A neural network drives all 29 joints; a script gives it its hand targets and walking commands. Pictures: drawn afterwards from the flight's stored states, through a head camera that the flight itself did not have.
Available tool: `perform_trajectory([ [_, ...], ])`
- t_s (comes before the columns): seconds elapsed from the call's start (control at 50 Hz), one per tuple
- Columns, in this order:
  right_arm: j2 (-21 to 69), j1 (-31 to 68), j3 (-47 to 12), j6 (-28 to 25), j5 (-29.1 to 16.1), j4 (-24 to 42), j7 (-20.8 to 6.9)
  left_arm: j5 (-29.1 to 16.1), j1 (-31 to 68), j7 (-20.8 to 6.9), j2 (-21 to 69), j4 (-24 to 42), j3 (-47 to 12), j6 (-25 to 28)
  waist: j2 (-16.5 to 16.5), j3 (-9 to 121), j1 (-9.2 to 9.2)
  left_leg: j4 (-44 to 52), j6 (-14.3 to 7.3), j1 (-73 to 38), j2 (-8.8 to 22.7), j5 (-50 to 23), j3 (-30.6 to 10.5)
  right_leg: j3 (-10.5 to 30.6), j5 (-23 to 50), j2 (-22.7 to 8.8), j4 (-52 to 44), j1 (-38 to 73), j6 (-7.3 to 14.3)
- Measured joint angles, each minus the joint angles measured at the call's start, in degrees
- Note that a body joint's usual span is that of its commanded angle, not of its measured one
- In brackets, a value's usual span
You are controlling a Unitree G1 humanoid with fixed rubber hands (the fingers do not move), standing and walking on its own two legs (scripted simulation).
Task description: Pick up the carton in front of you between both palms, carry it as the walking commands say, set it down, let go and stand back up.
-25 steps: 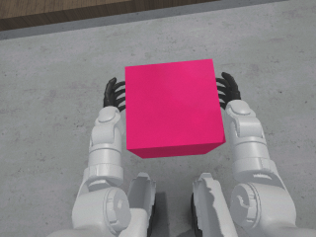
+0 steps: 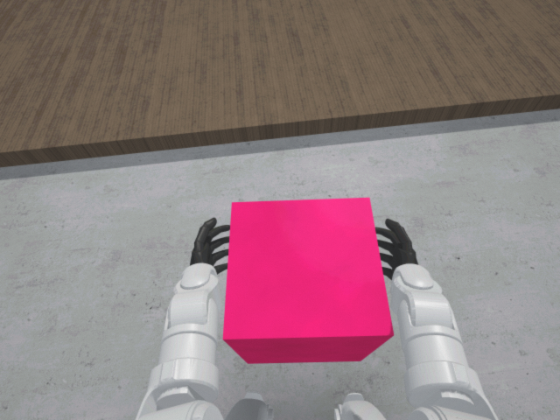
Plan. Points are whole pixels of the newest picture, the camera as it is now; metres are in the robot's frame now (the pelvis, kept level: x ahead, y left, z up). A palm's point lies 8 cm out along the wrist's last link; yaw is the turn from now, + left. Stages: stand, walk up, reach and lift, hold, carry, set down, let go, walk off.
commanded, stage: reach and lift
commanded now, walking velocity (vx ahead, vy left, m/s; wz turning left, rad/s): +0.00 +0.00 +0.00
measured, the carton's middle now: (302, 289) +0.34 +0.01 -0.09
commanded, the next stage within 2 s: hold in 1.32 s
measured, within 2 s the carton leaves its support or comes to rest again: neither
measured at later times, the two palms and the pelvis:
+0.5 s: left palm (183, 254) +0.31 +0.15 +0.09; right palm (432, 262) +0.31 -0.15 +0.09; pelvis +0.01 +0.00 +0.06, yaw +0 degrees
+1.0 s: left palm (183, 244) +0.32 +0.15 +0.10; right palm (434, 251) +0.32 -0.15 +0.10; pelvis +0.02 +0.00 +0.07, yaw +0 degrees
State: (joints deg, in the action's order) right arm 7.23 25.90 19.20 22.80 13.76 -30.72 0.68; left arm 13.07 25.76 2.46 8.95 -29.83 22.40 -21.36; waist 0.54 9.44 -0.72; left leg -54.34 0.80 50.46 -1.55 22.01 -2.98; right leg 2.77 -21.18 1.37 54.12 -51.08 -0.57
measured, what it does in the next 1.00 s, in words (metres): rises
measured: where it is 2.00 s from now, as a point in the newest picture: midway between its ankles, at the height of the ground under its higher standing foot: outside the picture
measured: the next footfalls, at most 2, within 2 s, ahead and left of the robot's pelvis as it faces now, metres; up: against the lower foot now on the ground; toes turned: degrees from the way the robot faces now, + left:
none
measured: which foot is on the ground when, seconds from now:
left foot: down 0.00-1.00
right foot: down 0.00-1.00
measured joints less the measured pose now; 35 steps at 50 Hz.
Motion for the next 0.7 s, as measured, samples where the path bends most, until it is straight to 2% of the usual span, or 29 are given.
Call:
perform_trajectory([
  [0.16,0.99,-5.80,-1.75,2.92,-0.01,3.66,-0.09,0.55,-5.21,-0.54,0.61,2.91,-2.25,-2.89,0.04,-2.43,0.46,12.03,-0.31,-16.36,0.30,-3.59,-0.10,0.14,3.63,-0.28,-12.17,16.45,0.03],
  [0.3,1.88,-9.42,-3.25,7.53,0.51,8.08,-0.15,0.94,-8.23,-1.08,0.39,6.36,-4.72,-7.50,-0.16,-4.65,0.85,21.24,-0.44,-29.83,0.54,-6.61,-0.15,0.24,6.66,-0.50,-21.44,29.96,0.02],
  [0.38,1.90,-9.06,-3.26,10.33,1.71,8.36,-0.67,2.54,-7.67,-1.70,0.53,6.51,-4.45,-10.25,-0.22,-6.11,0.94,24.67,-0.50,-35.62,0.61,-7.85,-0.19,0.25,7.94,-0.61,-24.94,35.81,0.00],
  [0.5,2.55,-6.78,-0.99,12.31,4.33,6.84,-1.82,5.34,-5.45,-2.70,1.23,5.00,-2.14,-12.10,-0.18,-8.78,1.09,25.99,-0.57,-39.18,0.59,-8.60,-0.28,0.18,8.70,-0.69,-26.38,39.45,0.01],
  [0.7,2.90,-5.74,-0.60,12.46,4.70,8.69,-2.19,5.57,-4.41,-3.09,1.59,6.77,-1.65,-12.14,-0.08,-11.65,1.14,27.23,-0.51,-40.49,0.62,-9.48,-0.42,0.10,9.57,-0.71,-27.66,40.82,0.02],
])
